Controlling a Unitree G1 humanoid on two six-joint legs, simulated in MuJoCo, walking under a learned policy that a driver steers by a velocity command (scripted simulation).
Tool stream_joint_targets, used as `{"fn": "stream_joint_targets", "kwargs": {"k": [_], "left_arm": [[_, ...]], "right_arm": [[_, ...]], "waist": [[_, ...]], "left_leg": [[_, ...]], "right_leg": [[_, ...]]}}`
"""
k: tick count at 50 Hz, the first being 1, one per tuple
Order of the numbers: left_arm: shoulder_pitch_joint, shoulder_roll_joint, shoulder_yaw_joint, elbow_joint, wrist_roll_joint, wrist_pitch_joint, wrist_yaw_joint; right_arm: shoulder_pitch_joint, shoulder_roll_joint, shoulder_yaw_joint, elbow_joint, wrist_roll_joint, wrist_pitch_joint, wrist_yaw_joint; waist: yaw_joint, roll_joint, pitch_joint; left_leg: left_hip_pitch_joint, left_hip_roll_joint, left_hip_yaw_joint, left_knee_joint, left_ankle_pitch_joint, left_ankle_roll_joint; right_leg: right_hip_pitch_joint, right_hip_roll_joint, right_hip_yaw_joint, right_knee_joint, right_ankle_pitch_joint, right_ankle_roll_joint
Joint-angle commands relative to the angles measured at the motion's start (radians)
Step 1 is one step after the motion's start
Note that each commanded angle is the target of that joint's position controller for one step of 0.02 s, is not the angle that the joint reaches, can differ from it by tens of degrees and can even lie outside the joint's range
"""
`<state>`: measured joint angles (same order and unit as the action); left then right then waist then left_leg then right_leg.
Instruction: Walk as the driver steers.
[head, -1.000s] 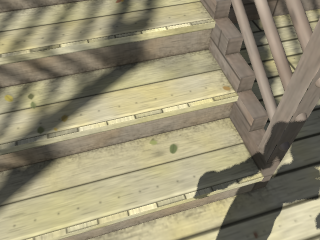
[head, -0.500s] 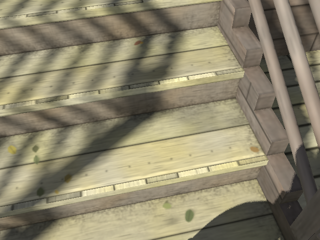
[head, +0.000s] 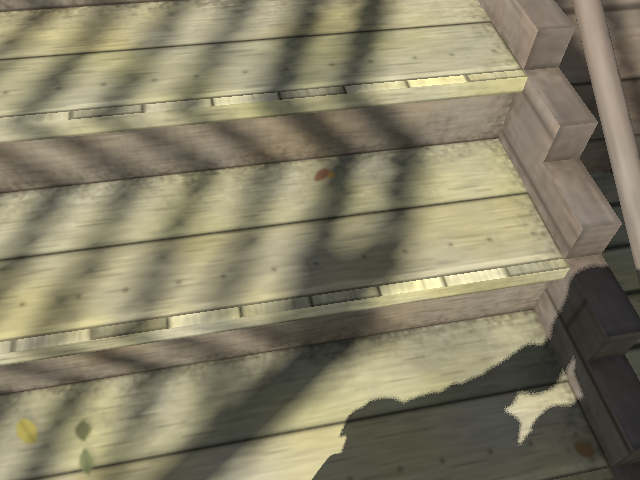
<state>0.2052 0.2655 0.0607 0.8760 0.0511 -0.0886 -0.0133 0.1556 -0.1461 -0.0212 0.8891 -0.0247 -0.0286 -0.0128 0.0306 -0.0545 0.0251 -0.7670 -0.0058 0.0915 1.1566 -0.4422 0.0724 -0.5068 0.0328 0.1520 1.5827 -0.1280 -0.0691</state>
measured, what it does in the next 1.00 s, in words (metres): climbs, turning left: right foot 0.17 m higher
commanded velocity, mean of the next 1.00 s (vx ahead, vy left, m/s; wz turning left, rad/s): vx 0.45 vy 0.00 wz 0.25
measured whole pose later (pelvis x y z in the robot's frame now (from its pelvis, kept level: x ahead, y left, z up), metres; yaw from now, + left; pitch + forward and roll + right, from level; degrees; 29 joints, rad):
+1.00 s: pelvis +0.53 +0.06 +0.28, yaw +15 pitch +3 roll +2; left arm 0.47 0.20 0.04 0.93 0.00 -0.07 0.08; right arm -0.07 -0.07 0.02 0.53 -0.02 0.05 0.01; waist 0.05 0.01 0.10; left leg -1.07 0.01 0.17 1.37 -0.46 0.16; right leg 0.07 -0.11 -0.33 0.23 -0.23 0.02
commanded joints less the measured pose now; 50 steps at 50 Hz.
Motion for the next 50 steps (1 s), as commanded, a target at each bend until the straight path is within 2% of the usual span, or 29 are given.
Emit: {"fn": "stream_joint_targets", "kwargs": {"k": [1, 3, 6, 8, 11, 14, 16, 17, 18, 19, 21, 22, 23, 24, 25, 26, 28, 30, 31, 33, 34, 35, 37, 40, 43, 45, 47, 48, 50], "left_arm": [[0.138, -0.164, -0.048, -0.103, 0.021, 0.042, 0.006], [0.02, -0.216, -0.075, -0.191, 0.011, 0.042, 0.03], [-0.113, -0.144, -0.07, -0.249, -0.01, 0.043, 0.04], [-0.118, -0.162, -0.07, -0.221, -0.03, 0.044, 0.053], [-0.273, -0.215, -0.088, -0.304, -0.003, 0.048, 0.064], [-0.457, -0.237, -0.118, -0.397, -0.005, 0.042, 0.046], [-0.49, -0.229, -0.122, -0.439, -0.02, 0.047, 0.031], [-0.467, -0.191, -0.12, -0.434, -0.025, 0.058, 0.02], [-0.501, -0.225, -0.135, -0.45, -0.018, 0.065, 0.011], [-0.461, -0.223, -0.136, -0.425, -0.048, 0.07, 0.003], [-0.21, -0.177, -0.098, -0.343, -0.058, 0.072, 0.005], [-0.048, -0.122, -0.072, -0.296, -0.064, 0.075, 0.014], [0.073, -0.059, -0.049, -0.27, -0.032, 0.074, 0.018], [0.168, 0.026, -0.006, -0.206, -0.001, 0.055, 0.033], [0.212, 0.138, 0.039, -0.192, 0.0, 0.077, 0.049], [0.027, 0.113, 0.038, -0.181, -0.027, 0.069, 0.043], [-0.066, -0.017, 0.011, -0.085, -0.043, 0.04, 0.035], [-0.003, -0.164, -0.032, 0.008, -0.021, 0.008, 0.042], [0.058, -0.151, -0.028, 0.06, -0.024, -0.01, 0.03], [0.123, -0.141, -0.027, 0.101, -0.027, -0.051, 0.015], [0.114, -0.09, -0.015, 0.091, -0.019, -0.058, 0.011], [0.092, -0.062, -0.013, 0.075, -0.038, -0.067, 0.01], [0.187, 0.008, -0.003, 0.077, -0.037, -0.089, 0.001], [0.23, 0.062, -0.001, 0.073, -0.03, -0.088, 0.006], [0.316, 0.013, -0.015, 0.08, -0.034, -0.042, 0.065], [0.37, 0.098, 0.009, 0.061, -0.036, -0.015, 0.111], [0.363, 0.102, 0.011, 0.016, -0.052, 0.007, 0.136], [0.285, 0.131, 0.016, -0.016, -0.057, 0.021, 0.133], [0.171, 0.223, 0.04, -0.063, -0.08, -0.008, 0.069]], "right_arm": [[0.078, 0.02, -0.011, 0.062, -0.007, -0.038, 0.009], [0.155, -0.009, -0.021, 0.133, -0.01, -0.065, 0.027], [0.146, -0.057, -0.028, 0.128, -0.003, -0.077, 0.027], [0.255, -0.053, -0.017, 0.148, 0.004, -0.094, 0.019], [0.351, -0.106, -0.033, 0.161, -0.007, -0.108, 0.018], [0.462, -0.061, -0.016, 0.192, -0.013, -0.096, 0.005], [0.493, -0.054, -0.011, 0.189, 0.006, -0.084, -0.022], [0.504, -0.064, -0.015, 0.175, 0.017, -0.08, -0.035], [0.517, -0.08, -0.024, 0.174, 0.028, -0.064, -0.055], [0.458, -0.05, -0.014, 0.14, 0.043, -0.058, -0.057], [0.464, -0.163, -0.035, 0.084, 0.032, -0.074, -0.042], [0.432, -0.258, -0.068, 0.068, 0.042, -0.099, -0.02], [0.361, -0.286, -0.085, 0.035, 0.061, -0.123, 0.011], [0.424, -0.181, -0.066, -0.019, 0.103, -0.142, 0.031], [0.327, -0.157, -0.084, -0.05, 0.062, -0.142, 0.048], [0.327, -0.088, -0.089, -0.078, 0.001, -0.118, 0.043], [0.14, -0.052, -0.077, -0.217, -0.034, -0.068, -0.003], [0.173, 0.023, -0.041, -0.222, -0.02, -0.035, -0.013], [0.174, 0.077, -0.02, -0.228, -0.014, -0.028, -0.006], [0.154, 0.104, -0.005, -0.227, 0.004, -0.012, -0.003], [0.164, 0.083, -0.01, -0.22, 0.012, 0.001, -0.001], [0.111, 0.066, -0.016, -0.233, 0.007, 0.016, -0.001], [-0.01, 0.079, -0.01, -0.279, 0.001, 0.043, -0.018], [-0.189, 0.066, 0.004, -0.401, 0.009, 0.046, -0.043], [-0.291, 0.054, 0.016, -0.467, -0.004, 0.056, -0.013], [-0.31, 0.05, 0.02, -0.483, 0.005, 0.064, 0.025], [-0.338, 0.071, 0.03, -0.467, -0.003, 0.076, 0.046], [-0.265, 0.084, 0.037, -0.439, 0.012, 0.074, 0.029], [0.093, -0.044, -0.008, -0.362, 0.005, 0.071, -0.002]], "waist": [[0.076, 0.161, -0.058], [0.069, 0.135, -0.026], [0.061, 0.051, -0.002], [0.011, 0.098, -0.037], [-0.032, 0.102, 0.006], [-0.088, 0.067, 0.067], [-0.091, 0.111, 0.071], [-0.109, 0.122, 0.033], [-0.12, 0.105, 0.009], [-0.106, 0.05, -0.017], [0.022, 0.179, -0.304], [0.105, 0.248, -0.353], [0.18, 0.263, -0.426], [0.149, 0.056, -0.508], [0.198, -0.147, -0.52], [0.076, -0.037, -0.443], [-0.024, 0.111, -0.107], [-0.104, 0.146, -0.005], [-0.111, 0.107, 0.017], [-0.116, 0.093, 0.038], [-0.128, 0.093, 0.036], [-0.138, 0.105, 0.046], [-0.09, 0.046, 0.018], [-0.083, 0.001, 0.118], [-0.054, 0.008, 0.09], [-0.017, -0.058, 0.003], [0.037, -0.073, -0.057], [-0.034, -0.112, -0.103], [-0.19, -0.255, -0.346]], "left_leg": [[0.236, 0.195, -0.523, -0.679, -0.072, 0.082], [0.275, 0.195, -0.423, -0.731, 0.024, 0.065], [0.231, 0.157, -0.265, -0.827, 0.145, 0.06], [0.382, 0.19, -0.277, -0.844, 0.332, 0.105], [0.59, 0.217, -0.317, -0.909, 0.157, 0.122], [0.691, 0.191, -0.28, -0.987, 0.05, 0.079], [0.716, 0.195, -0.267, -1.04, 0.208, 0.085], [0.718, 0.181, -0.236, -1.124, 0.406, 0.121], [0.726, 0.202, -0.212, -1.214, 0.53, 0.141], [0.65, 0.141, -0.131, -1.205, 0.817, 0.137], [0.731, 0.206, -0.102, -0.875, 1.827, 0.139], [0.823, 0.245, -0.14, -0.711, 1.874, 0.119], [0.809, 0.242, -0.124, -0.497, 1.847, 0.098], [0.428, 0.116, -0.143, -0.146, 1.404, 0.039], [0.273, -0.125, -0.163, 0.36, 0.313, 0.003], [0.145, -0.068, -0.331, 0.698, 0.332, 0.0], [-0.031, 0.01, -0.193, 0.814, 0.42, 0.023], [-0.119, 0.002, -0.21, 0.911, 0.419, 0.058], [-0.201, -0.004, -0.245, 0.924, 0.405, 0.07], [-0.32, -0.016, -0.297, 0.895, 0.394, 0.081], [-0.342, -0.017, -0.28, 0.834, 0.362, 0.067], [-0.351, -0.025, -0.274, 0.787, 0.377, 0.05], [-0.529, -0.057, -0.18, 1.101, 0.288, 0.049], [-0.764, -0.036, -0.194, 1.195, 0.047, 0.05], [-0.667, 0.015, -0.076, 0.795, 0.045, 0.037], [-0.548, 0.08, 0.027, 0.574, 0.027, 0.053], [-0.324, 0.05, 0.12, 0.293, -0.031, 0.082], [-0.085, -0.028, 0.199, 0.21, -0.044, 0.089], [0.316, -0.079, 0.084, 0.035, -0.013, 0.13]], "right_leg": [[-0.369, -0.03, -0.034, 0.329, 0.031, -0.032], [-0.548, -0.031, -0.014, 0.433, 0.014, -0.059], [-0.545, -0.028, -0.09, 0.197, 0.076, -0.022], [-0.663, -0.012, -0.171, 0.416, 0.062, -0.012], [-0.951, -0.051, -0.172, 0.608, -0.135, -0.05], [-1.072, -0.093, -0.257, 0.459, -0.246, -0.056], [-1.018, -0.122, -0.265, 0.33, -0.247, -0.05], [-0.884, -0.117, -0.346, 0.179, -0.244, -0.04], [-0.724, -0.143, -0.319, -0.006, -0.256, -0.065], [-0.459, -0.087, -0.408, -0.252, -0.245, -0.073], [0.004, 0.067, -0.42, -0.356, -0.278, -0.1], [0.077, 0.059, -0.332, -0.489, -0.3, -0.115], [0.223, 0.041, -0.247, -0.597, -0.271, -0.143], [0.51, -0.232, 0.183, -0.737, -0.325, -0.245], [0.485, -0.4, 0.717, -1.235, -0.363, -0.293], [0.363, -0.422, 0.759, -1.29, -0.65, -0.269], [0.091, -0.388, 0.43, -1.229, -0.704, -0.199], [0.011, -0.325, 0.173, -1.191, -0.438, -0.122], [0.041, -0.295, 0.079, -1.193, -0.306, -0.085], [0.095, -0.297, -0.049, -1.213, -0.176, -0.039], [0.103, -0.286, -0.107, -1.227, -0.152, -0.026], [0.069, -0.281, -0.136, -1.246, -0.171, -0.018], [0.179, -0.331, -0.134, -1.298, -0.144, -0.054], [0.298, -0.368, -0.148, -1.386, -0.139, -0.068], [0.353, -0.259, -0.298, -1.402, -0.041, -0.017], [0.511, -0.283, -0.355, -1.503, 0.188, -0.056], [0.633, -0.273, -0.412, -1.502, 0.51, -0.065], [0.571, -0.268, -0.464, -1.353, 1.275, -0.047], [0.627, -0.362, -0.414, -0.984, 1.697, -0.052]]}}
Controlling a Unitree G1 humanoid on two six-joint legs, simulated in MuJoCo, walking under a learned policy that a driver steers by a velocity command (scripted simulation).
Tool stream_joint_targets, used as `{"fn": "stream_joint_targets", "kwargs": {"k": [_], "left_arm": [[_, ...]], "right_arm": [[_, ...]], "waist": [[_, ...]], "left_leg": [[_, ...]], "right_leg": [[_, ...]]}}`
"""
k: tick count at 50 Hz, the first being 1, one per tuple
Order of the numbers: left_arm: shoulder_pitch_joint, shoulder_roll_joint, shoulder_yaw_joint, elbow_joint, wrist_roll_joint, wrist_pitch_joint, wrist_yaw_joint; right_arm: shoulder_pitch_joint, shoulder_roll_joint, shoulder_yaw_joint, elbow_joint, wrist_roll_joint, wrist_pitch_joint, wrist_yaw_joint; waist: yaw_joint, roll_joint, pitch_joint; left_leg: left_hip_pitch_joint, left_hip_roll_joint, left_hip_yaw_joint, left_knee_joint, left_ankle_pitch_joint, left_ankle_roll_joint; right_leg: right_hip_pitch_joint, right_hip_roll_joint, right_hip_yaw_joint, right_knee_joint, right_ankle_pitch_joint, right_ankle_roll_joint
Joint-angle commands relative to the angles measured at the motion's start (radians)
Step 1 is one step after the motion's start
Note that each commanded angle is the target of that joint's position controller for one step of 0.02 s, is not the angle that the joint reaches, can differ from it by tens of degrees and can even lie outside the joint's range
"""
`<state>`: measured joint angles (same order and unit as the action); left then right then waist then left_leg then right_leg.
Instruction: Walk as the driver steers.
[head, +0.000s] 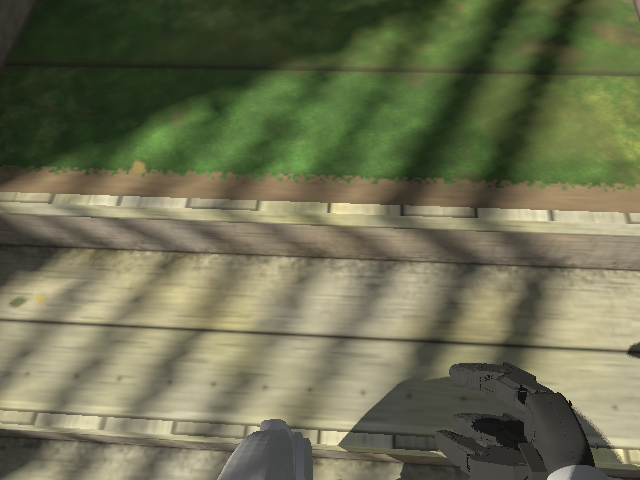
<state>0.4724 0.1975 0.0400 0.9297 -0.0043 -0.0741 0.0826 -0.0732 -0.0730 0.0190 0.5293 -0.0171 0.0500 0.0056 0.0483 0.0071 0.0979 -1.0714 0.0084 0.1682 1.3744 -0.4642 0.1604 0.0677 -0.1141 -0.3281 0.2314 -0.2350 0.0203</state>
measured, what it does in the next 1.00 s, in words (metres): climbs: left foot 0.16 m higher, then right foot 0.16 m higher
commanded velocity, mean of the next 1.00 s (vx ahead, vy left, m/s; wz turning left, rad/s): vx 0.04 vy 0.00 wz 0.24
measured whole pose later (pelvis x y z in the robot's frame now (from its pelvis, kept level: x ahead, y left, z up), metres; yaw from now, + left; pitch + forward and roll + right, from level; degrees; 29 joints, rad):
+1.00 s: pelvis +0.29 -0.09 +0.18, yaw +12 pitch +3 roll +0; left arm 0.01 0.08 -0.04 0.52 0.01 0.04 0.05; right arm 0.37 -0.25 -0.10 0.83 0.00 0.01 0.00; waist -0.03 0.05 0.00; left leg -0.23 0.00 -0.12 0.65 -0.22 0.00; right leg -0.86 -0.06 -0.04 1.41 -0.61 -0.02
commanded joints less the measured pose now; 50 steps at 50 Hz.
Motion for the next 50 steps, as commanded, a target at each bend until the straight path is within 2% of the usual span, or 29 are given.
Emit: {"fn": "stream_joint_targets", "kwargs": {"k": [1, 2, 3, 4, 6, 7, 8, 9, 11, 13, 14, 16, 19, 21, 23, 25, 30, 35, 38, 39, 40, 42, 43, 45, 46, 47, 48, 49, 50], "left_arm": [[-0.138, 0.33, 0.078, -0.156, -0.063, -0.04, -0.072], [-0.167, 0.214, 0.059, -0.235, -0.047, -0.053, -0.105], [-0.145, 0.139, 0.044, -0.328, -0.003, -0.053, -0.124], [-0.103, 0.075, 0.037, -0.325, 0.03, -0.034, -0.122], [-0.209, 0.033, 0.027, -0.364, 0.049, 0.005, -0.071], [-0.21, 0.019, 0.018, -0.392, 0.066, 0.009, -0.053], [-0.193, 0.037, 0.013, -0.378, 0.06, 0.014, -0.054], [-0.209, 0.021, 0.01, -0.391, 0.071, 0.022, -0.051], [-0.232, 0.022, 0.002, -0.387, 0.074, 0.027, -0.047], [-0.271, 0.039, 0.001, -0.372, 0.064, 0.039, -0.053], [-0.294, 0.054, 0.009, -0.358, 0.06, 0.046, -0.055], [-0.315, 0.013, 0.007, -0.348, 0.043, 0.068, -0.05], [-0.407, -0.023, 0.0, -0.361, 0.045, 0.082, -0.04], [-0.454, -0.025, -0.005, -0.37, 0.063, 0.091, -0.041], [-0.492, -0.048, -0.018, -0.377, 0.07, 0.095, -0.052], [-0.486, -0.041, -0.019, -0.371, 0.083, 0.093, -0.049], [-0.553, -0.061, -0.032, -0.388, 0.073, 0.082, -0.046], [-0.594, -0.068, -0.047, -0.441, 0.041, 0.08, -0.022], [-0.629, -0.091, -0.062, -0.503, 0.067, 0.094, -0.029], [-0.628, -0.119, -0.075, -0.518, 0.052, 0.105, -0.036], [-0.664, -0.125, -0.082, -0.564, 0.061, 0.104, -0.042], [-0.621, -0.103, -0.079, -0.6, 0.066, 0.096, -0.039], [-0.557, -0.125, -0.094, -0.592, 0.032, 0.102, -0.045], [-0.539, -0.084, -0.069, -0.565, -0.001, 0.116, -0.027], [-0.484, -0.086, -0.067, -0.54, -0.01, 0.114, -0.026], [-0.308, -0.051, -0.047, -0.441, -0.007, 0.097, -0.029], [-0.205, 0.03, -0.02, -0.423, -0.006, 0.083, -0.023], [-0.17, 0.069, -0.013, -0.399, 0.023, 0.113, -0.018], [-0.362, 0.057, -0.012, -0.436, 0.012, 0.123, -0.027]], "right_arm": [[0.414, -0.179, -0.079, 0.021, -0.005, -0.015, -0.016], [0.356, -0.283, -0.117, 0.038, 0.008, -0.034, -0.022], [0.256, -0.4, -0.163, -0.003, -0.006, -0.015, -0.028], [0.171, -0.347, -0.159, -0.016, -0.005, -0.017, -0.028], [0.172, -0.229, -0.125, 0.047, 0.013, -0.04, -0.019], [0.176, -0.205, -0.114, 0.068, 0.007, -0.066, -0.016], [0.213, -0.193, -0.111, 0.109, 0.014, -0.074, -0.012], [0.234, -0.209, -0.116, 0.132, 0.01, -0.085, -0.013], [0.301, -0.217, -0.114, 0.17, 0.004, -0.106, -0.007], [0.293, -0.227, -0.113, 0.154, -0.002, -0.115, -0.028], [0.308, -0.224, -0.107, 0.136, -0.005, -0.124, -0.036], [0.329, -0.252, -0.111, 0.124, -0.013, -0.124, -0.05], [0.333, -0.274, -0.109, 0.121, -0.013, -0.114, -0.047], [0.367, -0.265, -0.107, 0.131, -0.003, -0.116, -0.048], [0.423, -0.254, -0.103, 0.165, -0.001, -0.125, -0.06], [0.442, -0.268, -0.109, 0.18, -0.012, -0.141, -0.063], [0.5, -0.245, -0.108, 0.242, 0.002, -0.167, -0.06], [0.515, -0.246, -0.116, 0.257, 0.005, -0.144, -0.071], [0.546, -0.235, -0.117, 0.286, -0.001, -0.138, -0.092], [0.556, -0.232, -0.119, 0.304, 0.001, -0.119, -0.095], [0.539, -0.244, -0.125, 0.299, -0.014, -0.111, -0.091], [0.516, -0.293, -0.141, 0.293, -0.013, -0.1, -0.093], [0.442, -0.344, -0.148, 0.25, -0.001, -0.091, -0.084], [0.442, -0.351, -0.147, 0.233, -0.005, -0.071, -0.065], [0.448, -0.346, -0.145, 0.234, 0.004, -0.061, -0.053], [0.536, -0.321, -0.134, 0.282, 0.02, -0.067, -0.019], [0.492, -0.309, -0.134, 0.225, 0.041, -0.074, 0.009], [0.435, -0.253, -0.127, 0.183, 0.041, -0.052, 0.024], [0.474, -0.155, -0.116, 0.203, -0.015, -0.023, 0.018]], "waist": [[-0.265, -0.257, -0.512], [-0.223, 0.016, -0.466], [-0.145, 0.2, -0.58], [-0.059, 0.091, -0.537], [-0.023, -0.063, -0.266], [-0.006, -0.012, -0.206], [-0.004, -0.001, -0.162], [0.019, -0.013, -0.129], [0.016, -0.006, -0.159], [-0.003, -0.01, -0.169], [-0.028, -0.007, -0.2], [-0.045, 0.047, -0.259], [-0.081, 0.113, -0.245], [-0.1, 0.069, -0.169], [-0.116, 0.039, -0.142], [-0.121, 0.078, -0.19], [-0.131, 0.058, -0.171], [-0.143, 0.099, -0.133], [-0.129, 0.069, -0.098], [-0.109, 0.068, -0.11], [-0.105, 0.044, -0.1], [-0.082, 0.054, -0.17], [-0.034, 0.081, -0.223], [-0.06, 0.104, -0.264], [-0.042, 0.131, -0.267], [-0.015, 0.092, -0.391], [0.033, -0.101, -0.435], [0.094, -0.393, -0.48], [0.003, -0.314, -0.364]], "left_leg": [[0.831, -0.123, -0.085, -0.462, 0.11, 0.049], [1.03, 0.019, -0.505, -0.724, 0.163, 0.154], [1.044, 0.252, -1.06, -0.974, 0.392, 0.245], [0.932, 0.242, -1.037, -0.982, 0.351, 0.224], [0.724, 0.154, -0.835, -0.91, 0.205, 0.155], [0.667, 0.116, -0.775, -0.896, 0.294, 0.142], [0.661, 0.092, -0.655, -0.914, 0.341, 0.116], [0.62, 0.094, -0.597, -0.896, 0.515, 0.074], [0.685, 0.066, -0.464, -0.861, 0.655, 0.013], [0.693, 0.038, -0.382, -0.867, 0.786, -0.057], [0.736, 0.05, -0.394, -0.877, 0.938, -0.089], [0.817, 0.092, -0.428, -0.852, 0.947, -0.094], [0.864, 0.122, -0.508, -0.919, 0.495, -0.076], [0.847, 0.121, -0.544, -0.936, 0.372, -0.05], [0.897, 0.137, -0.586, -0.952, 0.379, -0.032], [0.99, 0.156, -0.607, -0.966, 0.389, 0.006], [1.092, 0.188, -0.623, -0.992, 0.475, 0.113], [1.142, 0.224, -0.628, -1.029, 0.575, 0.171], [1.116, 0.234, -0.609, -1.033, 0.539, 0.138], [1.1, 0.196, -0.553, -1.05, 0.518, 0.116], [1.063, 0.198, -0.546, -1.074, 0.538, 0.109], [1.054, 0.205, -0.521, -1.104, 0.598, 0.089], [0.916, 0.225, -0.468, -1.198, 0.722, 0.067], [0.864, 0.205, -0.368, -1.226, 0.813, 0.048], [0.915, 0.195, -0.337, -1.119, 1.076, 0.011], [0.985, 0.153, -0.211, -0.948, 1.512, -0.008], [0.759, 0.068, -0.179, -0.734, 1.282, -0.098], [0.689, -0.087, -0.2, -0.447, 0.324, -0.142], [0.6, -0.094, -0.361, -0.08, 0.091, -0.173]], "right_leg": [[-0.01, -0.157, 0.073, 0.615, 1.489, -0.093], [-0.485, 0.024, 0.124, 1.045, 0.397, -0.011], [-0.687, 0.183, 0.365, 1.433, -0.084, 0.015], [-0.682, 0.129, 0.462, 1.572, -0.025, -0.008], [-0.808, 0.102, 0.425, 1.633, 0.008, -0.013], [-0.862, 0.106, 0.433, 1.71, -0.029, -0.027], [-0.906, 0.105, 0.421, 1.746, -0.03, -0.033], [-0.94, 0.099, 0.428, 1.748, -0.011, -0.037], [-0.995, 0.082, 0.424, 1.651, -0.034, -0.031], [-0.974, 0.075, 0.366, 1.451, -0.008, -0.006], [-0.967, 0.079, 0.325, 1.439, 0.022, 0.008], [-1.051, 0.097, 0.321, 1.594, 0.08, 0.022], [-1.219, 0.101, 0.334, 1.799, 0.093, 0.004], [-1.294, 0.106, 0.331, 1.837, 0.076, 0.004], [-1.362, 0.104, 0.318, 1.839, 0.073, 0.009], [-1.397, 0.113, 0.323, 1.882, 0.048, -0.001], [-1.47, 0.107, 0.314, 1.873, -0.064, -0.008], [-1.542, 0.088, 0.332, 1.962, -0.243, -0.01], [-1.561, 0.046, 0.406, 1.929, -0.298, -0.023], [-1.534, 0.041, 0.369, 1.842, -0.333, -0.033], [-1.496, 0.023, 0.365, 1.768, -0.31, -0.037], [-1.331, -0.026, 0.388, 1.626, -0.204, -0.053], [-1.019, -0.024, 0.371, 1.348, -0.337, -0.094], [-0.698, 0.059, 0.239, 1.08, -0.477, -0.103], [-0.621, 0.082, 0.268, 0.96, -0.42, -0.119], [-0.481, 0.158, 0.223, 0.979, -0.279, -0.144], [-0.302, -0.014, 0.559, 0.849, 0.082, -0.201], [-0.346, -0.157, 0.954, 0.441, 0.074, -0.294], [-0.53, -0.19, 1.139, 0.276, -0.175, -0.322]]}}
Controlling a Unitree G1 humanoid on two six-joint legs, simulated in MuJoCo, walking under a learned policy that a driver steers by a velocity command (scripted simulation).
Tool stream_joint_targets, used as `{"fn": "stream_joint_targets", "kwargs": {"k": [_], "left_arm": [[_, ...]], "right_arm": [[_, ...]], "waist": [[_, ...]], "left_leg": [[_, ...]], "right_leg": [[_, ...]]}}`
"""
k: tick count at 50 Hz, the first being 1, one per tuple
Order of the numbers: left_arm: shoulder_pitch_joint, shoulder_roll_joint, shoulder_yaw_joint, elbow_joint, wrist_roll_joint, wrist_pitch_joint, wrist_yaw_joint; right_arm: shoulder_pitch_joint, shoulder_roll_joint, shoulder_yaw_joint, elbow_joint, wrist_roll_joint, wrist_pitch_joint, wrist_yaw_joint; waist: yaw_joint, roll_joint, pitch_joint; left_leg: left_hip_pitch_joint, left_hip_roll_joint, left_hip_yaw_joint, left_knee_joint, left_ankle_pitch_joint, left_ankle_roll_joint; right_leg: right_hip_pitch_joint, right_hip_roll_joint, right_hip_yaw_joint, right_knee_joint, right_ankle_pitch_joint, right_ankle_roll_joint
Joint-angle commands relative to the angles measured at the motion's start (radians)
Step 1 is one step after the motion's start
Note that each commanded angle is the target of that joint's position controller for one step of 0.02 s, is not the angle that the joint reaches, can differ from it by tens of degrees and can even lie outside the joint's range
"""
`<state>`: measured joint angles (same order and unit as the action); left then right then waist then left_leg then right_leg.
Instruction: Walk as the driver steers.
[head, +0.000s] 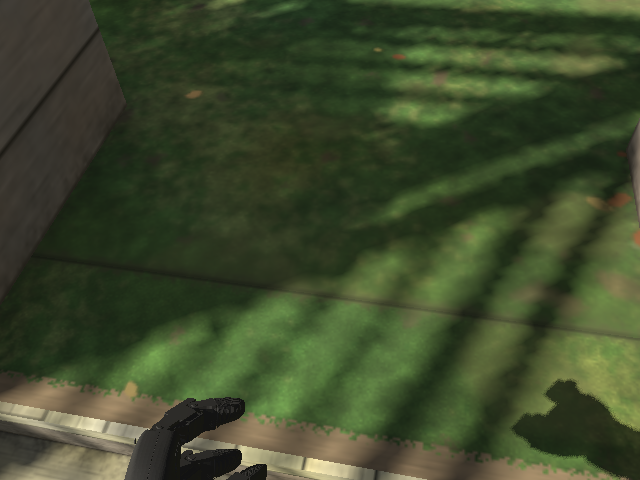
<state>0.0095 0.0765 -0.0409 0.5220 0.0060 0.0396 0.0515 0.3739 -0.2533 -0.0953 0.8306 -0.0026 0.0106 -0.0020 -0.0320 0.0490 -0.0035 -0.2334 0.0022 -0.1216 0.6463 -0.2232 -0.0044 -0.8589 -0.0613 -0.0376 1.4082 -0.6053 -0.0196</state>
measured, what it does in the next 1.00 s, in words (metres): climbs: left foot 0.03 m higher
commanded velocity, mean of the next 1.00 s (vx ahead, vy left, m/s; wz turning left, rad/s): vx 0.01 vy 0.00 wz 0.01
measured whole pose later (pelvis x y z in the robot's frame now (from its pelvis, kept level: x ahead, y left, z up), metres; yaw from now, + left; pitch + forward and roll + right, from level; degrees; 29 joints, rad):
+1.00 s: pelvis +0.03 +0.10 +0.03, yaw +5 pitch +8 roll -9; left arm 0.35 0.35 0.16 0.75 0.06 -0.09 0.23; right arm -0.19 -0.31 -0.09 0.51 0.03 0.00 0.02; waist 0.22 -0.06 0.08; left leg -0.52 -0.08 -0.51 1.42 -0.72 -0.02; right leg -0.78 0.12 0.03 1.20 -0.56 0.00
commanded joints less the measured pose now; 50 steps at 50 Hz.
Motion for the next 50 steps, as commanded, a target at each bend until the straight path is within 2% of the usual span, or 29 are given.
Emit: {"fn": "stream_joint_targets", "kwargs": {"k": [1, 2, 3, 4, 5, 8, 10, 13, 15, 20, 23, 24, 26, 31, 33, 34, 36, 37, 38, 39, 40, 41, 42, 43, 44, 45, 47, 49, 50], "left_arm": [[-0.029, 0.157, 0.061, -0.049, -0.008, 0.004, -0.009], [-0.063, 0.116, 0.04, -0.02, -0.004, 0.002, -0.009], [-0.073, 0.077, 0.03, -0.011, 0.006, 0.002, -0.005], [-0.034, 0.053, 0.027, -0.002, 0.004, -0.014, 0.008], [0.017, 0.052, 0.027, 0.004, -0.008, -0.031, 0.01], [0.057, 0.062, 0.026, 0.027, -0.003, -0.039, 0.002], [0.088, 0.066, 0.032, 0.011, -0.004, -0.047, -0.004], [0.152, 0.104, 0.045, 0.007, -0.009, -0.078, 0.015], [0.177, 0.116, 0.05, 0.001, -0.008, -0.084, 0.022], [0.233, 0.107, 0.049, 0.005, 0.007, -0.066, 0.04], [0.216, 0.109, 0.047, 0.002, 0.01, -0.051, 0.034], [0.202, 0.118, 0.053, -0.005, 0.012, -0.052, 0.035], [0.219, 0.143, 0.067, 0.005, 0.018, -0.047, 0.045], [0.167, 0.172, 0.092, 0.007, 0.059, -0.024, 0.051], [0.147, 0.167, 0.098, 0.022, 0.042, -0.006, 0.046], [0.154, 0.192, 0.11, 0.04, 0.032, 0.007, 0.049], [0.256, 0.186, 0.122, 0.11, 0.028, 0.018, 0.023], [0.248, 0.181, 0.127, 0.122, 0.028, 0.013, 0.017], [0.214, 0.185, 0.125, 0.125, 0.031, 0.013, 0.006], [0.21, 0.201, 0.125, 0.104, 0.02, 0.004, 0.0], [0.276, 0.256, 0.126, 0.11, 0.005, -0.015, 0.018], [0.456, 0.274, 0.137, 0.187, 0.003, -0.043, 0.026], [0.576, 0.289, 0.163, 0.245, 0.027, -0.044, 0.031], [0.581, 0.417, 0.226, 0.243, 0.011, -0.022, 0.091], [0.726, 0.302, 0.222, 0.272, 0.021, -0.047, 0.113], [0.805, 0.268, 0.227, 0.299, 0.026, -0.099, 0.158], [0.681, 0.26, 0.215, 0.276, 0.018, -0.164, 0.215], [0.274, 0.177, 0.143, 0.126, 0.071, -0.172, 0.183], [0.174, 0.139, 0.095, 0.094, 0.099, -0.138, 0.177]], "right_arm": [[0.032, 0.093, 0.015, -0.11, -0.058, 0.039, 0.005], [-0.029, 0.066, 0.019, -0.156, -0.041, 0.055, -0.013], [-0.024, 0.032, 0.017, -0.17, -0.043, 0.059, -0.026], [-0.007, 0.02, 0.02, -0.159, -0.06, 0.059, -0.03], [0.014, 0.005, 0.023, -0.157, -0.051, 0.056, -0.024], [0.043, 0.032, 0.032, -0.156, -0.037, 0.064, -0.022], [0.03, -0.006, 0.025, -0.166, -0.044, 0.065, -0.026], [-0.102, 0.003, 0.034, -0.229, -0.047, 0.071, -0.041], [-0.136, 0.029, 0.046, -0.26, -0.051, 0.085, -0.049], [-0.077, 0.019, 0.05, -0.273, -0.046, 0.09, -0.04], [-0.124, 0.047, 0.065, -0.329, -0.025, 0.096, -0.034], [-0.135, 0.04, 0.069, -0.346, -0.037, 0.1, -0.035], [-0.156, 0.032, 0.074, -0.367, -0.052, 0.102, -0.038], [-0.184, 0.027, 0.063, -0.345, -0.022, 0.054, -0.029], [-0.143, 0.058, 0.072, -0.308, -0.006, 0.03, -0.029], [-0.106, 0.056, 0.075, -0.277, 0.003, 0.011, -0.034], [-0.096, 0.017, 0.053, -0.2, 0.016, -0.009, -0.032], [-0.119, -0.012, 0.046, -0.189, -0.024, -0.012, -0.044], [-0.163, -0.045, 0.035, -0.223, -0.066, -0.009, -0.06], [-0.246, -0.104, 0.016, -0.251, -0.071, -0.02, -0.064], [-0.344, -0.088, 0.006, -0.273, -0.024, -0.023, -0.044], [-0.398, -0.15, -0.015, -0.302, 0.011, -0.034, -0.026], [-0.425, -0.2, -0.037, -0.31, 0.017, -0.041, -0.032], [-0.466, -0.222, -0.041, -0.393, 0.078, -0.015, 0.013], [-0.734, -0.078, 0.012, -0.455, 0.056, -0.043, 0.011], [-0.854, -0.031, 0.02, -0.51, 0.02, -0.038, 0.01], [-0.871, 0.007, 0.039, -0.527, -0.007, -0.055, 0.034], [-0.668, 0.002, 0.072, -0.447, 0.027, -0.03, 0.035], [-0.461, 0.039, 0.088, -0.329, 0.089, -0.011, 0.04]], "waist": [[0.022, -0.292, -0.14], [-0.029, -0.252, -0.013], [-0.057, -0.232, 0.028], [-0.053, -0.236, 0.018], [-0.041, -0.218, -0.006], [-0.04, -0.2, 0.006], [-0.016, -0.152, 0.002], [0.027, -0.121, -0.036], [0.035, -0.137, -0.067], [0.037, -0.202, -0.022], [0.045, -0.218, -0.011], [0.049, -0.194, -0.017], [0.064, -0.163, -0.027], [0.081, -0.138, -0.085], [0.069, -0.117, -0.096], [0.052, -0.083, -0.13], [0.082, 0.186, -0.175], [0.09, 0.221, -0.166], [0.098, 0.054, -0.125], [0.142, 0.094, -0.048], [0.207, 0.017, 0.04], [0.245, -0.048, 0.034], [0.34, -0.091, 0.026], [0.354, -0.774, -0.131], [0.463, -0.564, -0.202], [0.495, -0.503, -0.226], [0.432, -0.271, -0.172], [0.206, 0.136, -0.102], [0.088, 0.287, -0.107]], "left_leg": [[-0.32, -0.104, -0.106, 0.856, -0.124, -0.03], [-0.38, -0.071, -0.072, 0.838, -0.087, -0.031], [-0.387, -0.077, -0.032, 0.814, -0.024, -0.034], [-0.41, -0.097, -0.01, 0.832, 0.036, -0.031], [-0.408, -0.105, -0.004, 0.86, 0.046, -0.036], [-0.418, -0.108, 0.01, 0.953, 0.049, -0.046], [-0.448, -0.102, 0.035, 0.953, 0.034, -0.057], [-0.498, -0.103, 0.04, 0.951, 0.025, -0.045], [-0.551, -0.102, 0.023, 0.972, 0.024, -0.043], [-0.577, -0.075, 0.063, 0.928, -0.038, -0.063], [-0.575, -0.019, 0.019, 0.865, -0.118, -0.058], [-0.575, -0.006, 0.018, 0.832, -0.13, -0.054], [-0.57, 0.01, 0.015, 0.743, -0.138, -0.055], [-0.38, 0.035, 0.037, 0.342, -0.229, -0.009], [-0.213, 0.027, 0.093, -0.095, -0.01, 0.0], [-0.059, 0.056, 0.093, -0.314, 0.296, 0.014], [0.325, 0.113, 0.034, -0.277, 0.802, 0.018], [0.487, 0.15, -0.018, -0.14, 1.12, 0.047], [0.503, 0.15, -0.043, -0.189, 1.18, 0.037], [0.494, 0.131, -0.001, -0.121, 1.501, -0.007], [0.088, -0.059, 0.162, -0.367, 1.582, -0.138], [-0.118, -0.151, 0.21, -0.354, 1.245, -0.236], [-0.284, -0.151, 0.159, 0.209, 0.87, -0.24], [-0.784, -0.097, -0.174, 0.59, 0.187, -0.237], [-0.716, -0.074, -0.504, 0.723, -0.359, -0.153], [-0.787, -0.102, -0.672, 1.083, -0.486, -0.115], [-0.947, -0.078, -0.739, 1.253, -0.75, -0.032], [-0.54, 0.147, -0.665, 0.63, -0.758, 0.059], [-0.068, 0.14, -0.388, 0.066, -0.381, 0.048]], "right_leg": [[0.283, -0.243, 0.828, -0.93, 0.126, -0.252], [0.2, -0.197, 0.623, -0.871, -0.004, -0.175], [0.18, -0.149, 0.475, -0.798, -0.047, -0.144], [0.214, -0.119, 0.349, -0.701, 0.049, -0.123], [0.249, -0.11, 0.325, -0.699, 0.04, -0.115], [0.235, -0.125, 0.333, -0.739, 0.032, -0.142], [0.281, -0.147, 0.332, -0.725, 0.075, -0.148], [0.401, -0.187, 0.377, -0.697, 0.395, -0.191], [0.474, -0.208, 0.412, -0.692, 0.394, -0.204], [0.479, -0.188, 0.369, -0.705, 0.362, -0.231], [0.457, -0.208, 0.462, -0.759, 0.235, -0.241], [0.472, -0.219, 0.495, -0.763, 0.203, -0.24], [0.518, -0.224, 0.508, -0.752, 0.28, -0.234], [0.533, -0.18, 0.388, -0.546, 0.625, -0.175], [0.552, -0.085, 0.244, -0.466, 0.611, -0.088], [0.568, -0.057, 0.209, -0.434, 0.612, -0.058], [0.351, 0.096, 0.047, -0.22, 0.084, -0.036], [0.149, 0.172, 0.064, -0.102, -0.098, -0.035], [0.047, 0.192, 0.059, -0.042, -0.081, -0.021], [-0.01, 0.248, -0.079, -0.15, -0.18, -0.004], [0.484, 0.247, -0.211, -0.535, -0.1, -0.081], [0.907, 0.262, -0.173, -0.924, 0.31, -0.129], [1.097, 0.183, 0.014, -1.053, 0.614, -0.215], [1.379, -0.155, 0.644, -0.49, 1.152, -0.476], [1.231, -0.126, 0.738, -0.486, 1.034, -0.428], [1.136, -0.169, 0.88, -0.419, 0.876, -0.423], [0.96, -0.153, 0.96, -0.386, 0.803, -0.324], [0.289, -0.158, 0.847, -0.285, 0.623, -0.181], [-0.055, -0.06, 0.574, -0.291, 0.541, -0.089]]}}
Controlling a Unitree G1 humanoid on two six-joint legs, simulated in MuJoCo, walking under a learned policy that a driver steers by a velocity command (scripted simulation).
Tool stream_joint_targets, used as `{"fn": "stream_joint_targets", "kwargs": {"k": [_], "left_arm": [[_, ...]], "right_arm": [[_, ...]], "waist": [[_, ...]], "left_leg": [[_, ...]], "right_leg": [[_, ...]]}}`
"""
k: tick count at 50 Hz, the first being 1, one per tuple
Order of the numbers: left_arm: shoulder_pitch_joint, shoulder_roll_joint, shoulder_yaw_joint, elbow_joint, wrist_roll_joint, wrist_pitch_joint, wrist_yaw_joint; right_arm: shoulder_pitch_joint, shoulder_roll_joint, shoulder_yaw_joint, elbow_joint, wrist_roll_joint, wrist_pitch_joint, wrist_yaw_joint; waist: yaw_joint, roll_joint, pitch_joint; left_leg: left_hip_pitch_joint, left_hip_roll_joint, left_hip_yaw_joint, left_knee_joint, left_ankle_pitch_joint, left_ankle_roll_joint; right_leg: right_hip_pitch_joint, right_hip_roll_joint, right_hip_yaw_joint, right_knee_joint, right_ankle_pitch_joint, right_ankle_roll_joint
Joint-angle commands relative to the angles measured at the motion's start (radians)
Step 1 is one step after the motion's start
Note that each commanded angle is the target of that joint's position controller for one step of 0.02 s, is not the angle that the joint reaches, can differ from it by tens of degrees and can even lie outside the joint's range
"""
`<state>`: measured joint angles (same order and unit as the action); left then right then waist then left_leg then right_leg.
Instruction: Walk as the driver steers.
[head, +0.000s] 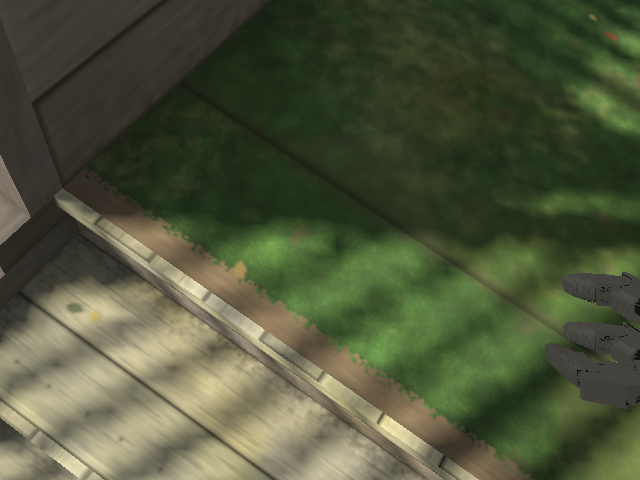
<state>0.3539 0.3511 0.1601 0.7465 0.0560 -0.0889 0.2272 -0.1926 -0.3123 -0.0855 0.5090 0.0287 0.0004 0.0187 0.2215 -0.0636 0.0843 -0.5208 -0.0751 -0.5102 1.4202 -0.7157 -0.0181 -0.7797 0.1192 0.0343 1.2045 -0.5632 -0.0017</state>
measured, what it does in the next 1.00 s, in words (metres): climbs, turning right: left foot 0.16 m lower, then right foot 0.16 m higher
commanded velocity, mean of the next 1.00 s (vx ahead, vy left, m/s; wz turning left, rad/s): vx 0.41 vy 0.00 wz -0.26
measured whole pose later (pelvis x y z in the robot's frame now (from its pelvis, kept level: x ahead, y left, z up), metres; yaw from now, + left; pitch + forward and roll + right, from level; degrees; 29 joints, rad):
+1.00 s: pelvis +0.43 +0.07 +0.16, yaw -20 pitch +4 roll +3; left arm 0.49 0.20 0.08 0.88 0.00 -0.12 -0.02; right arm -0.01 -0.12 0.01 0.54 -0.02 -0.02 0.00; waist 0.04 -0.01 0.03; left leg -0.86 0.03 0.16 1.24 -0.43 0.08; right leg -0.24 0.10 0.21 1.06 -0.11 -0.11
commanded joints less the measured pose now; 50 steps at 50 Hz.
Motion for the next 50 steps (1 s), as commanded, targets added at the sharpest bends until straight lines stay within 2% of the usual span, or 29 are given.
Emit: {"fn": "stream_joint_targets", "kwargs": {"k": [1, 3, 4, 5, 6, 7, 8, 9, 11, 14, 17, 19, 20, 21, 22, 23, 24, 27, 29, 31, 37, 40, 42, 44, 46, 47, 48, 49, 50], "left_arm": [[-0.095, -0.059, -0.087, -0.078, 0.067, 0.03, 0.0], [-0.088, -0.05, -0.056, -0.035, 0.047, 0.076, -0.043], [-0.14, -0.096, -0.066, -0.035, -0.017, 0.068, -0.088], [0.0, -0.042, -0.057, -0.054, -0.072, 0.051, -0.123], [0.042, -0.047, -0.061, -0.041, -0.049, 0.06, -0.132], [-0.096, -0.123, -0.106, -0.122, -0.044, 0.069, -0.14], [-0.205, -0.123, -0.118, -0.119, -0.001, 0.066, -0.134], [-0.244, -0.094, -0.111, -0.114, 0.029, 0.064, -0.151], [-0.234, -0.075, -0.102, -0.137, 0.015, 0.097, -0.189], [-0.349, -0.153, -0.139, -0.223, -0.003, 0.112, -0.215], [-0.346, -0.2, -0.172, -0.265, -0.012, 0.107, -0.239], [-0.049, -0.16, -0.145, -0.183, -0.031, 0.123, -0.219], [0.075, -0.103, -0.126, -0.168, -0.018, 0.134, -0.212], [0.119, -0.052, -0.106, -0.141, 0.004, 0.127, -0.216], [0.18, 0.062, -0.072, -0.124, 0.021, 0.122, -0.209], [0.124, 0.082, -0.062, -0.124, -0.009, 0.131, -0.195], [-0.052, 0.018, -0.07, -0.156, -0.033, 0.109, -0.192], [-0.083, -0.061, -0.094, -0.057, -0.024, 0.028, -0.214], [-0.053, -0.097, -0.108, 0.011, -0.045, 0.0, -0.24], [-0.055, -0.078, -0.105, 0.023, -0.063, -0.009, -0.245], [0.169, -0.07, -0.109, 0.125, -0.053, -0.043, -0.222], [0.265, -0.059, -0.089, 0.166, -0.045, -0.027, -0.196], [0.289, -0.066, -0.084, 0.166, -0.07, -0.007, -0.174], [0.133, -0.066, -0.09, 0.088, -0.062, -0.004, -0.172], [0.079, 0.072, -0.054, 0.061, -0.059, -0.03, -0.196], [0.009, 0.092, -0.039, 0.033, -0.075, -0.064, -0.219], [-0.015, -0.02, -0.057, -0.029, -0.116, -0.087, -0.259], [-0.027, -0.034, -0.051, -0.056, -0.043, -0.094, -0.276], [-0.027, -0.084, -0.051, -0.074, -0.03, -0.078, -0.278]], "right_arm": [[0.449, 0.095, 0.062, 0.196, 0.094, 0.018, 0.021], [0.576, 0.088, 0.053, 0.304, 0.046, 0.049, 0.001], [0.6, 0.063, 0.063, 0.318, -0.009, 0.032, -0.007], [0.615, -0.071, 0.015, 0.308, 0.015, 0.029, -0.013], [0.54, -0.131, 0.0, 0.278, -0.005, 0.039, -0.011], [0.37, -0.292, -0.058, 0.206, -0.028, 0.054, -0.037], [0.216, -0.197, -0.025, 0.141, -0.027, 0.048, -0.04], [0.144, -0.116, 0.004, 0.144, -0.037, 0.027, -0.035], [0.251, -0.064, 0.008, 0.185, -0.041, -0.039, -0.055], [0.489, 0.081, 0.021, 0.256, -0.03, -0.075, -0.051], [0.471, 0.114, 0.046, 0.254, -0.038, -0.074, -0.062], [0.51, -0.029, 0.025, 0.249, -0.018, -0.094, -0.056], [0.474, -0.117, -0.001, 0.243, -0.015, -0.11, -0.041], [0.478, -0.133, -0.013, 0.22, -0.007, -0.114, -0.025], [0.429, -0.118, -0.013, 0.165, -0.013, -0.111, 0.007], [0.344, -0.059, -0.014, 0.141, -0.095, -0.111, 0.038], [0.31, 0.027, 0.01, 0.086, -0.147, -0.114, 0.054], [0.409, 0.164, 0.077, 0.046, -0.11, -0.084, 0.001], [0.446, 0.208, 0.102, 0.05, -0.11, -0.038, -0.027], [0.451, 0.161, 0.092, 0.069, -0.103, -0.015, -0.028], [0.083, 0.26, 0.12, -0.072, -0.104, -0.02, -0.035], [-0.04, 0.241, 0.134, -0.156, -0.099, -0.025, -0.017], [-0.086, 0.228, 0.135, -0.173, -0.089, -0.018, 0.006], [0.124, 0.202, 0.116, -0.107, -0.038, -0.016, 0.005], [0.407, 0.081, 0.052, -0.038, -0.016, -0.006, -0.025], [0.559, -0.015, 0.014, -0.018, -0.046, -0.016, -0.031], [0.642, -0.096, -0.012, 0.043, -0.079, -0.033, -0.034], [0.552, -0.097, -0.023, 0.059, -0.052, -0.017, -0.033], [0.431, 0.005, 0.004, 0.071, -0.048, -0.014, -0.047]], "waist": [[-0.26, 0.486, -0.242], [-0.372, 0.464, -0.255], [-0.4, 0.478, -0.23], [-0.333, 0.466, -0.328], [-0.264, 0.338, -0.334], [-0.25, 0.559, -0.319], [-0.229, 0.572, -0.119], [-0.185, 0.547, 0.056], [-0.158, 0.469, 0.065], [-0.2, 0.337, 0.047], [-0.154, 0.19, -0.025], [-0.038, 0.25, -0.279], [0.04, 0.226, -0.345], [0.043, 0.082, -0.385], [0.071, -0.241, -0.39], [0.028, -0.403, -0.396], [-0.064, -0.23, -0.307], [-0.258, 0.081, -0.009], [-0.306, 0.077, 0.024], [-0.304, 0.091, 0.044], [-0.16, 0.029, 0.067], [-0.12, 0.026, 0.017], [-0.092, 0.022, -0.048], [-0.236, -0.054, -0.182], [-0.402, -0.163, -0.379], [-0.499, -0.062, -0.49], [-0.484, 0.317, -0.606], [-0.413, 0.416, -0.573], [-0.319, 0.283, -0.417]], "left_leg": [[0.803, 0.172, 0.288, -0.986, 0.886, 0.025], [0.928, 0.192, 0.455, -1.007, 1.183, -0.005], [0.852, 0.208, 0.424, -0.745, 1.504, -0.122], [0.806, 0.409, 0.237, -0.692, 1.889, -0.098], [0.793, 0.433, 0.2, -0.763, 1.536, -0.098], [0.657, 0.515, -0.045, -1.099, 0.612, 0.041], [0.48, 0.429, -0.093, -1.286, 0.061, 0.083], [0.332, 0.332, -0.039, -1.287, -0.027, 0.111], [0.324, 0.319, -0.035, -1.281, 0.041, 0.211], [0.512, 0.302, 0.065, -1.375, 0.266, 0.299], [0.308, 0.245, 0.39, -1.47, 0.995, 0.257], [0.303, 0.324, 0.462, -1.272, 2.058, 0.249], [0.344, 0.343, 0.5, -1.061, 2.227, 0.223], [0.236, 0.303, 0.49, -0.79, 2.041, 0.191], [0.0, 0.132, 0.525, -0.378, 1.517, 0.138], [-0.194, -0.021, 0.452, 0.058, 0.571, 0.117], [-0.369, 0.006, 0.347, 0.429, 0.538, 0.109], [-0.558, 0.067, 0.405, 0.611, 0.507, 0.104], [-0.596, 0.094, 0.439, 0.609, 0.501, 0.103], [-0.598, 0.12, 0.487, 0.496, 0.578, 0.074], [-1.036, 0.129, 0.575, 0.728, 0.418, 0.07], [-0.984, 0.137, 0.59, 0.451, 0.359, 0.061], [-0.691, 0.138, 0.656, 0.188, 0.312, 0.096], [-0.145, 0.039, 0.719, -0.145, 0.248, 0.137], [0.159, 0.01, 0.595, -0.291, 0.18, 0.154], [0.383, 0.106, 0.389, -0.476, 0.061, 0.191], [0.621, 0.361, -0.082, -0.733, -0.167, 0.298], [0.528, 0.399, -0.43, -1.037, -0.123, 0.335], [0.41, 0.431, -0.35, -1.002, -0.117, 0.318]], "right_leg": [[-0.409, -0.152, 0.238, -0.055, 0.134, -0.078], [-0.383, 0.036, 0.106, 0.385, -0.298, -0.085], [-0.52, 0.08, 0.134, 0.787, -0.228, -0.043], [-0.495, 0.063, 0.158, 0.898, -0.208, 0.032], [-0.562, 0.05, 0.156, 0.99, -0.114, 0.057], [-0.642, 0.023, 0.019, 0.999, -0.035, 0.084], [-0.629, -0.044, -0.036, 0.92, -0.022, 0.082], [-0.587, -0.065, -0.042, 0.852, 0.047, 0.05], [-0.504, -0.097, -0.016, 0.809, 0.052, -0.029], [-0.573, -0.108, -0.071, 0.648, -0.114, -0.119], [-0.012, -0.098, -0.181, 0.178, -0.156, -0.163], [0.461, 0.011, -0.23, 0.167, -0.052, -0.147], [0.555, 0.046, -0.178, 0.024, -0.06, -0.154], [0.669, 0.029, -0.016, -0.16, -0.102, -0.189], [0.714, -0.148, 0.47, -0.538, -0.421, -0.297], [0.69, -0.255, 0.906, -0.879, -0.557, -0.369], [0.586, -0.272, 0.935, -0.854, -0.516, -0.38], [0.317, -0.238, 0.545, -0.796, -0.135, -0.248], [0.275, -0.179, 0.379, -0.8, 0.004, -0.212], [0.231, -0.165, 0.316, -0.831, 0.038, -0.216], [0.556, -0.228, 0.469, -0.921, 0.186, -0.25], [0.677, -0.229, 0.447, -0.989, 0.459, -0.261], [0.703, -0.267, 0.388, -1.164, 0.773, -0.279], [0.583, -0.227, 0.227, -1.02, 1.552, -0.232], [0.685, -0.272, 0.255, -0.658, 1.939, -0.191], [0.599, -0.223, 0.232, -0.343, 1.757, -0.158], [0.266, -0.027, 0.173, 0.08, 0.998, -0.104], [0.158, 0.027, 0.155, 0.382, 0.434, -0.102], [0.057, -0.015, 0.164, 0.549, 0.468, -0.092]]}}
